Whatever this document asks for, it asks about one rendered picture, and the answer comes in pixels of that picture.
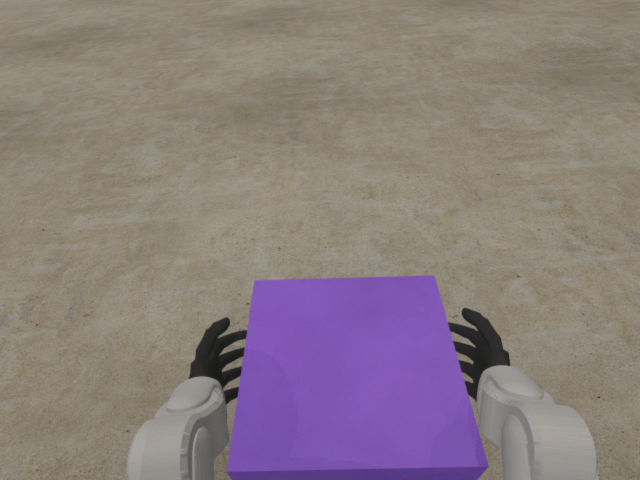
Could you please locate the robot right forearm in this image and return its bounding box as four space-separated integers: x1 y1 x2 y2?
476 365 599 480

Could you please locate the robot left forearm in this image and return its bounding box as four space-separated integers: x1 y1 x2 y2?
126 376 229 480

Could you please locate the right robot hand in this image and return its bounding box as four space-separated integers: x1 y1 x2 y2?
448 308 510 402

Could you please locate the left robot hand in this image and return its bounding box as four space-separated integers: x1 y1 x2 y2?
189 317 247 405

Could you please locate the carton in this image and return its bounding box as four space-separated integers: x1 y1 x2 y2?
227 275 489 480

